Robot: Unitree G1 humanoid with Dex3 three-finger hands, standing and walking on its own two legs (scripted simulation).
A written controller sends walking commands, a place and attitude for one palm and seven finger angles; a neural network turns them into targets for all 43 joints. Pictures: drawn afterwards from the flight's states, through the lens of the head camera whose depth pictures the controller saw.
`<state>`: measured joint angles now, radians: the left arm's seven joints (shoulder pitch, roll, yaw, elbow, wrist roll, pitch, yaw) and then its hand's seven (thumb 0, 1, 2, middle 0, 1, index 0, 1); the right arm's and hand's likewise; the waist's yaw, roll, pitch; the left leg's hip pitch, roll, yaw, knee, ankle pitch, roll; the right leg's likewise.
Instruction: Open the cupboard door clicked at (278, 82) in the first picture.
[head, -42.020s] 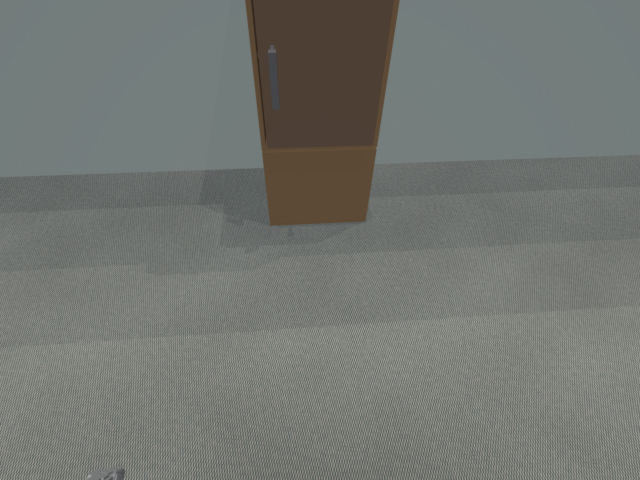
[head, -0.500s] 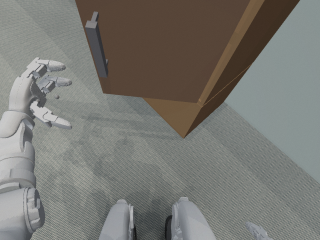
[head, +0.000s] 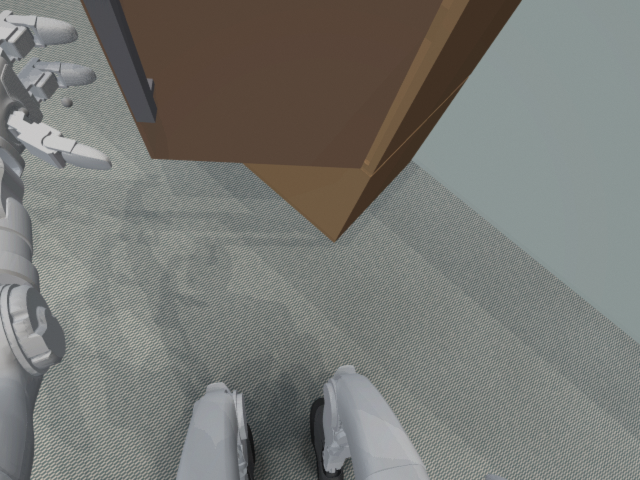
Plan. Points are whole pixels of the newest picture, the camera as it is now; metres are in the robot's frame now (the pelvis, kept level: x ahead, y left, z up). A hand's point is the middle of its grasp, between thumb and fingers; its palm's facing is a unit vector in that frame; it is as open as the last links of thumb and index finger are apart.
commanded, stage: move the hooked fingers beside the handle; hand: left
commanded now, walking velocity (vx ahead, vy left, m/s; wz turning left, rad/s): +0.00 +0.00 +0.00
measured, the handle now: (129, 49) +0.60 +0.17 +0.06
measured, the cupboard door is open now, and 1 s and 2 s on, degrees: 43 43 42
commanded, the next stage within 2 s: slide the fingers in behind the handle in 0.92 s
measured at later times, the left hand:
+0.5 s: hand (65, 86) +0.55 +0.24 +0.05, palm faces -0.05 -1.00 -0.04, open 14.0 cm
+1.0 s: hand (62, 96) +0.54 +0.24 +0.05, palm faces -0.05 -1.00 -0.03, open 14.0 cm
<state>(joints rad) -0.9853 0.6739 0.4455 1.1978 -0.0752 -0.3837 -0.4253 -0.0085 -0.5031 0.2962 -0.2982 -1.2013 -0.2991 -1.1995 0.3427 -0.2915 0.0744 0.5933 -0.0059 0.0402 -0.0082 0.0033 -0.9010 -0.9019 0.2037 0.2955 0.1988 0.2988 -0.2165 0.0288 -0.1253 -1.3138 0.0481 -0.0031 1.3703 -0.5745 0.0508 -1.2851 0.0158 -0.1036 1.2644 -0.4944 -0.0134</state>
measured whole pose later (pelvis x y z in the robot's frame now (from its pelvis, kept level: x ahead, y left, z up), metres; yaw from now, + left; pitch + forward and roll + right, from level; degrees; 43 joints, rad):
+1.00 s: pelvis +0.01 +0.01 +0.00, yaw -1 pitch +31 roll -7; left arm -1.01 0.70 0.45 1.18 -0.06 -0.38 -0.41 -0.01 -0.50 0.30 -0.30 -1.20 -0.30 -1.20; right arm 0.34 -0.27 0.08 0.58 -0.01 0.09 0.02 0.00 -0.90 -0.90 0.20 0.30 0.20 0.30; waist -0.22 0.03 -0.11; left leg -1.33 0.05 -0.01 1.37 -0.59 0.06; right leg -1.29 0.02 -0.11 1.25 -0.50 -0.01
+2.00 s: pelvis +0.01 +0.00 +0.00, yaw +0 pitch +31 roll -6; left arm -1.03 0.54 0.34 1.19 -0.03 -0.42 -0.23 -0.01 -0.50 0.30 -0.30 -1.20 -0.30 -1.23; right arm 0.35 -0.26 0.06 0.60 -0.04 0.08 0.05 0.00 -0.90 -0.90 0.20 0.30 0.20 0.30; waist -0.23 0.04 -0.13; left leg -1.31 0.04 -0.02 1.36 -0.59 0.05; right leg -1.28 0.02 -0.11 1.24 -0.51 -0.01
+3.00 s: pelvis +0.02 -0.01 +0.01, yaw +1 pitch +30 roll -4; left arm -0.97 0.47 0.32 1.18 -0.06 -0.46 -0.20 -0.01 -0.16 0.44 -0.31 -1.24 -0.29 -1.24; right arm 0.35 -0.25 0.04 0.62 -0.04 0.09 0.05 0.00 -0.90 -0.90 0.20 0.30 0.20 0.30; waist -0.21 0.04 -0.14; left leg -1.26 0.04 -0.01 1.32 -0.59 0.03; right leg -1.24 0.02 -0.10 1.23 -0.52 -0.02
